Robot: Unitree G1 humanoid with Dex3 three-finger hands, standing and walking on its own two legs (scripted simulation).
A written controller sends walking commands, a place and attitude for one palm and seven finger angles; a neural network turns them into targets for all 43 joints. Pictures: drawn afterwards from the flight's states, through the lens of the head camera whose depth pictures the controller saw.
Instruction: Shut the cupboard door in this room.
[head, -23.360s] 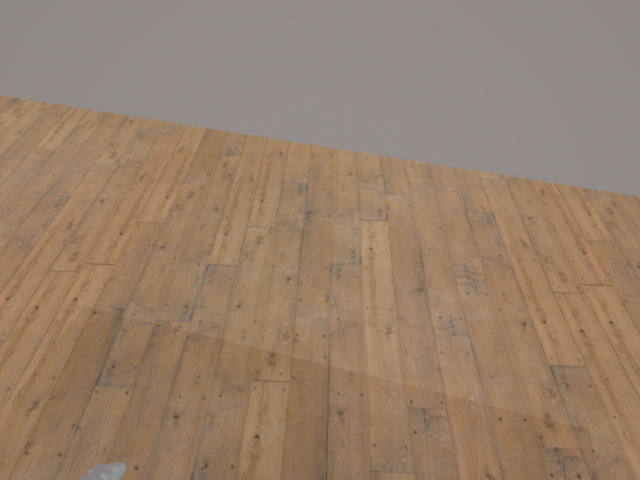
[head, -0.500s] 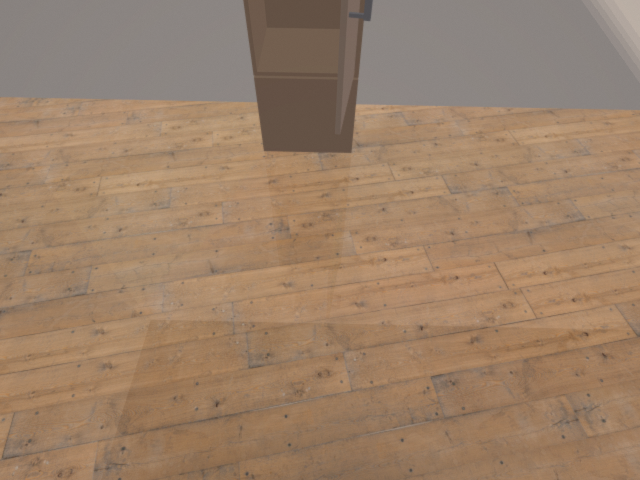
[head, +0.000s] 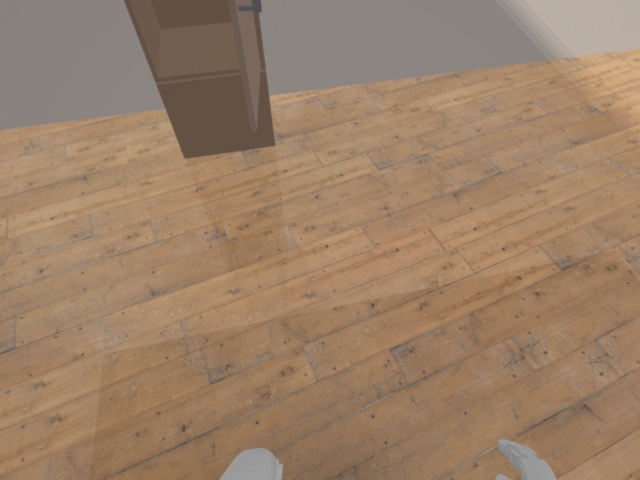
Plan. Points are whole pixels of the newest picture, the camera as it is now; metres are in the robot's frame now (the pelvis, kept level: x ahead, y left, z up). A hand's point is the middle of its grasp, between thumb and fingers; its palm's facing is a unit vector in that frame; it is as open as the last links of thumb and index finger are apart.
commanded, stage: walk around to get in front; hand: left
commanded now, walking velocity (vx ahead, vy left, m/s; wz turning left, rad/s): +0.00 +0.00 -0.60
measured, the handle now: out of the picture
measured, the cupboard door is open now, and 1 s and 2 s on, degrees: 81 81 81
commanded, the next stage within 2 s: none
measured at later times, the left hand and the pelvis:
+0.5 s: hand (166, 456) +0.15 +0.24 -0.17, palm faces -0.30 -0.93 -0.21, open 7.4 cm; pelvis +0.00 +0.06 +0.00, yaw -19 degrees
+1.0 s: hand (249, 446) +0.17 +0.13 -0.16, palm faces -0.53 -0.82 -0.20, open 7.4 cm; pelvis +0.06 -0.03 +0.00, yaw -34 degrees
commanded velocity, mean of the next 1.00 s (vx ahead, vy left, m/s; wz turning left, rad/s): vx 0.20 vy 0.00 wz -0.53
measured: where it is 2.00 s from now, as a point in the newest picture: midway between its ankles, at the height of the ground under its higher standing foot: (432, 413)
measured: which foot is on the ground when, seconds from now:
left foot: up 0.00-0.14, down 0.16-0.68, up 0.70-1.00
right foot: down 0.00-0.16, up 0.18-0.66, down 0.68-1.00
